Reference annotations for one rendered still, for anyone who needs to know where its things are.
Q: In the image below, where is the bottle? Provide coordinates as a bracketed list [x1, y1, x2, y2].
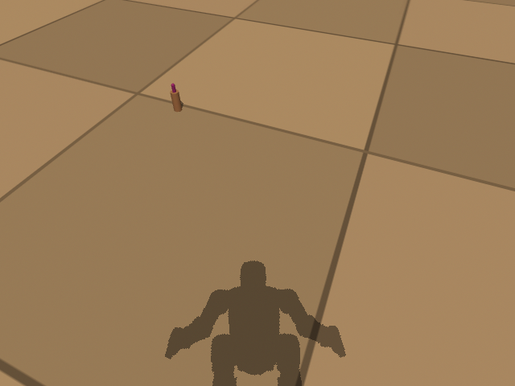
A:
[170, 84, 182, 112]

